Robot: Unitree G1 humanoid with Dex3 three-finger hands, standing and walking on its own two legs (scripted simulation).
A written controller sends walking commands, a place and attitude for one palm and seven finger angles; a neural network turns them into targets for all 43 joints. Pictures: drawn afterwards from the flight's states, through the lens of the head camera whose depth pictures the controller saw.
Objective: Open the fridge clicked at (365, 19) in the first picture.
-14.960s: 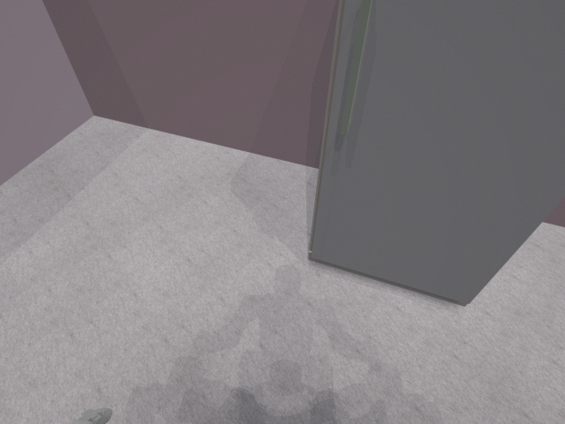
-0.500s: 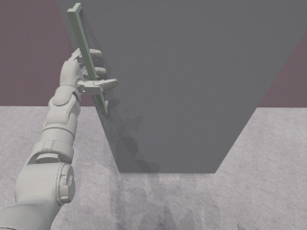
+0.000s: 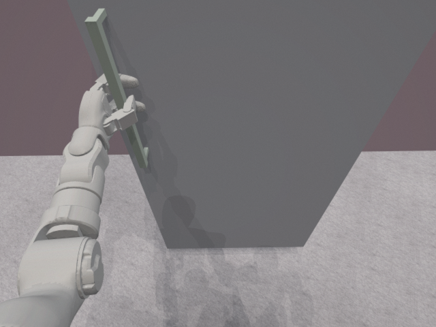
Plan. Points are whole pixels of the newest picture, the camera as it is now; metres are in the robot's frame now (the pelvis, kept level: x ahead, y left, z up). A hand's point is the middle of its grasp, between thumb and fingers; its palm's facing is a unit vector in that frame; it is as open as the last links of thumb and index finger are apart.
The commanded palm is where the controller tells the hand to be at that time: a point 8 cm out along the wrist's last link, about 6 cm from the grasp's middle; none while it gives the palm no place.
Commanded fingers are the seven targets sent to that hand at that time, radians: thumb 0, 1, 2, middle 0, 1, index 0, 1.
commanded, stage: grip the handle and tug to test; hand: left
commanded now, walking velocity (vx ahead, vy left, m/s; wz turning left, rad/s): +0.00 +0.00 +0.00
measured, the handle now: (126, 104) +0.50 +0.19 +0.14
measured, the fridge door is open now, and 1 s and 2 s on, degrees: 0 9 38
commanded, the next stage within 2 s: pull the door a little, standing still in 0.56 s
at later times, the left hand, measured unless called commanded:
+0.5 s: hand (130, 118) +0.44 +0.16 +0.17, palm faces +0.03 -1.00 +0.00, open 5.5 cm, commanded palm +0.39 +0.20 +0.17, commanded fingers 0.00 0.90 0.90 -0.45 -1.40 -0.45 -1.40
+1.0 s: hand (127, 149) +0.36 +0.15 +0.16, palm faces +0.01 -1.00 +0.00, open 5.6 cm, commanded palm +0.33 +0.20 +0.17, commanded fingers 0.00 0.90 0.90 -0.45 -1.40 -0.45 -1.40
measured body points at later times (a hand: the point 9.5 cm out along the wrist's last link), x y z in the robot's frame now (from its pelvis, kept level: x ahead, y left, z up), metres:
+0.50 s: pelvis +0.03 +0.00 +0.01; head +0.04 -0.01 +0.46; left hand +0.43 +0.22 +0.17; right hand +0.14 -0.25 -0.10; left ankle -0.02 +0.13 -0.73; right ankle -0.01 -0.13 -0.73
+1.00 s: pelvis +0.02 +0.00 +0.01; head +0.00 -0.02 +0.46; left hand +0.36 +0.20 +0.17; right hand +0.19 -0.23 -0.08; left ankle -0.02 +0.13 -0.73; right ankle -0.01 -0.13 -0.73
